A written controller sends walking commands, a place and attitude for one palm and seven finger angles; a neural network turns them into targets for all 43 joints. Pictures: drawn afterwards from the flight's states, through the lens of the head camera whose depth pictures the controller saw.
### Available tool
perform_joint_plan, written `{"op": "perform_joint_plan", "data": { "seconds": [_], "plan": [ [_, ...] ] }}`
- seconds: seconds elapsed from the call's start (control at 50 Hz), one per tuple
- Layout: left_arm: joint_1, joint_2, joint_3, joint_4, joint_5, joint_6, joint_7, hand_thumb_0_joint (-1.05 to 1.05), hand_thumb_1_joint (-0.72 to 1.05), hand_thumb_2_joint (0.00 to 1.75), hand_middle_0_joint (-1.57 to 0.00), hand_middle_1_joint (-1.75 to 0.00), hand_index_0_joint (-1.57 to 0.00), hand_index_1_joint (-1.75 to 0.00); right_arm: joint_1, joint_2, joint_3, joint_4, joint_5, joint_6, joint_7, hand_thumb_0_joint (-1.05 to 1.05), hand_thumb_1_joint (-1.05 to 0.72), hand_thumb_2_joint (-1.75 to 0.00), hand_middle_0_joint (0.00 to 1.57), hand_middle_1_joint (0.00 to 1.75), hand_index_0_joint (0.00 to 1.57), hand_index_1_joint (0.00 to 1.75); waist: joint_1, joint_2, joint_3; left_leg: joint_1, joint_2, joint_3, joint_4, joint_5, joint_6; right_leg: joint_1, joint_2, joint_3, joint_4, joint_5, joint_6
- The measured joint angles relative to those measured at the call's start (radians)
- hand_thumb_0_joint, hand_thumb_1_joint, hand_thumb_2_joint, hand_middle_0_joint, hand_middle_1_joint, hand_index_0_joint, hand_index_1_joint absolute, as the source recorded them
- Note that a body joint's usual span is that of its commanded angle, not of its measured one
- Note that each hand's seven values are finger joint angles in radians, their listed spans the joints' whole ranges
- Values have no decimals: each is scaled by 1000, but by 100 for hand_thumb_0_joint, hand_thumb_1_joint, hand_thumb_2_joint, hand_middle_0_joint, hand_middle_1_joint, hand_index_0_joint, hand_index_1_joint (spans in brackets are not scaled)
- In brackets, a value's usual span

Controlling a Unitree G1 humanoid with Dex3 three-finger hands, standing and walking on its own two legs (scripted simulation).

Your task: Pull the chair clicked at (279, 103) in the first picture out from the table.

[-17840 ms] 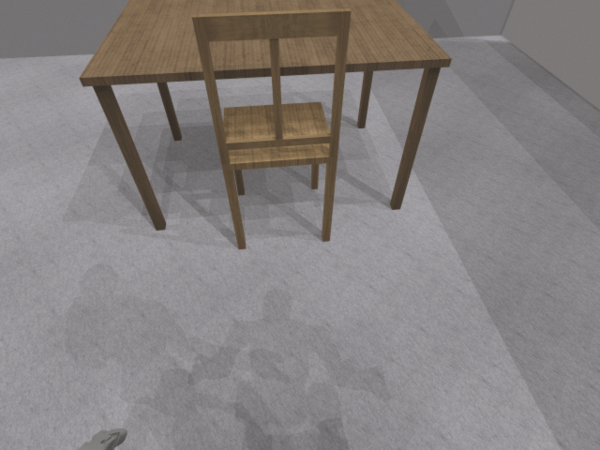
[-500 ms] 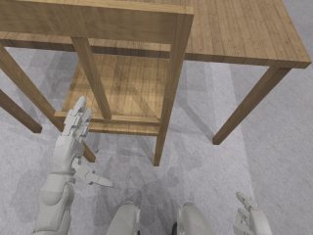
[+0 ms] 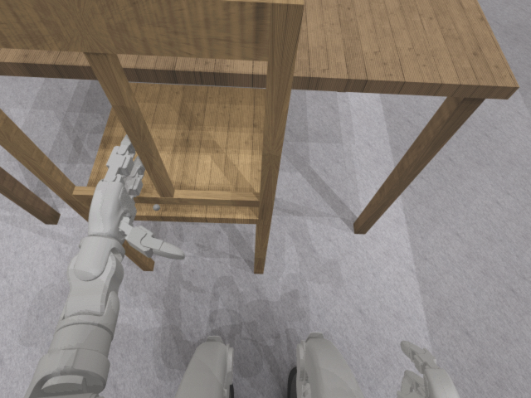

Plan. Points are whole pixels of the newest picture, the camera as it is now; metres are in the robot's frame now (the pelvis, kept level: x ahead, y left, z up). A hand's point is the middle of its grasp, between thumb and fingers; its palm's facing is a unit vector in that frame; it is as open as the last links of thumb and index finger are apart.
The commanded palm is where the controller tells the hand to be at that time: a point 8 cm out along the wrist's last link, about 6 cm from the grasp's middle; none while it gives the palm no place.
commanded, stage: push the fingers through the gap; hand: left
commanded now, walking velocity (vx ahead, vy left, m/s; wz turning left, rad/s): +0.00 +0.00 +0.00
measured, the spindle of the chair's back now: (142, 142) +0.47 +0.19 +0.06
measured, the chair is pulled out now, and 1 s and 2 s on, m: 0.00 0.00 0.00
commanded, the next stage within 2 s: hook a spindle and tug to test in 0.94 s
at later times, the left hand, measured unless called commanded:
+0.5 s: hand (157, 179) +0.42 +0.17 +0.03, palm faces -0.01 -1.00 -0.04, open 16.9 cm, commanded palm +0.40 +0.22 +0.03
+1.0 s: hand (149, 175) +0.43 +0.18 +0.03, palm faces -0.01 -1.00 -0.04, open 16.9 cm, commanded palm +0.41 +0.23 +0.03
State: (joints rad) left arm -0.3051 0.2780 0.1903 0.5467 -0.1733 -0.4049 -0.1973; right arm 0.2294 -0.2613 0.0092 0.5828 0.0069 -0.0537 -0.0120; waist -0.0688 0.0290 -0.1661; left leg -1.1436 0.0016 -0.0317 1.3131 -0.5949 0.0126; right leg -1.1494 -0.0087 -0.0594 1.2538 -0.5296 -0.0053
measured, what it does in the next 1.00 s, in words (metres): stands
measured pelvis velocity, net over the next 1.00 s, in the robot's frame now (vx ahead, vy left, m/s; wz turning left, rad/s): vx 0.00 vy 0.01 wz -0.02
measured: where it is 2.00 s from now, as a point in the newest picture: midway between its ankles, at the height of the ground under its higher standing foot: outside the picture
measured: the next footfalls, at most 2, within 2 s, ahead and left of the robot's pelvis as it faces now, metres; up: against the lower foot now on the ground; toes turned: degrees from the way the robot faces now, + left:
none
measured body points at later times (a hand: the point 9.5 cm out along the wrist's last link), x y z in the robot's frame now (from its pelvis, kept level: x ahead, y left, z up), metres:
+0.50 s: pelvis +0.00 +0.00 +0.00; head +0.13 +0.01 +0.43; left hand +0.42 +0.22 +0.03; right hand +0.09 -0.26 -0.12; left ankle +0.01 +0.11 -0.62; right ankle +0.03 -0.12 -0.62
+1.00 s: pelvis +0.00 +0.01 +0.00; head +0.13 +0.02 +0.43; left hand +0.43 +0.24 +0.03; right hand +0.08 -0.25 -0.11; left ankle +0.01 +0.11 -0.62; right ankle +0.03 -0.12 -0.62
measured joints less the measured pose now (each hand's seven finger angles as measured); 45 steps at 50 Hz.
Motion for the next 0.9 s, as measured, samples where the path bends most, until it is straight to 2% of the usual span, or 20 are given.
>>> {"op": "perform_joint_plan", "data": {
  "seconds": [0.08,0.18,0.26,0.36,0.48,0.56,0.64,0.76,0.9],
  "plan": [
    [7,-18,19,-7,-7,3,5,-2,-50,30,-6,-8,-4,-7,7,-4,-7,-4,0,6,-7,1,-91,-90,20,30,20,30,-4,1,10,17,3,11,-24,9,1,10,3,11,-18,10,2],
    [-55,1,51,54,11,-47,36,-2,-50,30,-6,-8,-5,-7,13,-2,-1,14,-8,3,-5,1,-91,-90,20,30,20,30,-6,-5,5,11,3,12,-27,12,-1,1,3,12,-16,10,-1],
    [-112,25,64,110,10,-55,14,-2,-50,30,-6,-8,-6,-7,14,0,1,25,-8,9,1,1,-91,-90,20,30,20,30,-10,-4,4,-3,4,9,-17,10,-3,-11,4,9,-7,9,-3],
    [-147,29,61,167,6,-28,-23,-2,-50,30,-6,-8,-6,-8,20,0,1,23,-4,20,3,1,-91,-90,20,30,20,30,-15,3,5,-7,5,11,-19,12,-1,-16,5,11,-11,13,-2],
    [-159,17,92,172,13,-52,-6,-2,-50,30,-6,-8,-7,-8,27,5,3,23,-11,23,2,1,-91,-90,20,30,20,30,-24,-1,7,-3,7,21,-27,16,2,-17,8,21,-18,20,2],
    [-203,39,108,218,25,-74,6,-2,-50,30,-6,-8,-7,-8,32,6,7,31,-15,25,7,1,-91,-90,20,30,20,30,-28,-5,4,-13,7,19,-19,15,2,-24,7,19,-12,19,3],
    [-243,64,109,268,26,-65,-12,-2,-50,30,-6,-8,-7,-8,36,2,7,32,-14,34,11,1,-91,-90,20,30,20,30,-32,-3,4,-27,6,15,-9,15,4,-34,7,15,-8,20,3],
    [-218,42,97,243,11,-52,-32,-2,-50,30,-6,-8,-6,-8,45,-2,1,27,-10,46,14,1,-91,-90,20,30,20,30,-31,1,10,-21,7,21,-20,19,10,-28,8,21,-23,30,10],
    [-209,35,110,237,26,-79,1,-2,-50,30,-6,-8,-7,-8,45,4,5,28,-16,45,15,1,-91,-90,20,30,20,30,-34,-6,7,-15,5,24,-22,20,14,-21,6,25,-27,30,14]
  ]
}}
